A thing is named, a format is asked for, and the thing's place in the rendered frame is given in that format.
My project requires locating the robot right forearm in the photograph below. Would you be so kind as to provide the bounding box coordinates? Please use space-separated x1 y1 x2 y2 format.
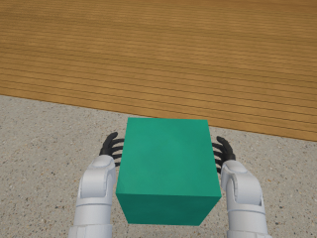
220 160 272 238

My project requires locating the left robot hand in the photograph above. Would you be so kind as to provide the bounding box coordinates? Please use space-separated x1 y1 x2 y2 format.
99 132 125 167

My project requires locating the carton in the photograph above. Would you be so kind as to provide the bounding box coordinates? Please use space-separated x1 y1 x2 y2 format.
115 117 222 226

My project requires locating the right robot hand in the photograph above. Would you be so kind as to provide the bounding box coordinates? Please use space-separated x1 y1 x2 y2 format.
212 136 236 174

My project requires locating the robot left forearm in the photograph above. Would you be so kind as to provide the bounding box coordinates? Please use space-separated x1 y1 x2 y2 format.
67 155 116 238

